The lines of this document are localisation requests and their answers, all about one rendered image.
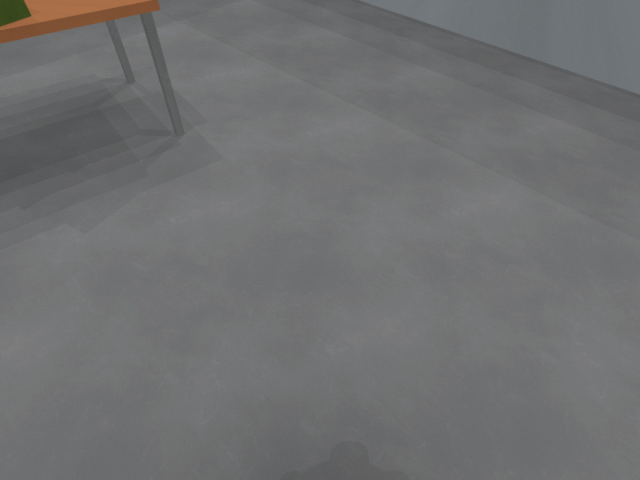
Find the table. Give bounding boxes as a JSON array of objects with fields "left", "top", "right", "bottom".
[{"left": 0, "top": 0, "right": 185, "bottom": 137}]

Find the carton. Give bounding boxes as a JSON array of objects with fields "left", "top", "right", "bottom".
[{"left": 0, "top": 0, "right": 31, "bottom": 26}]

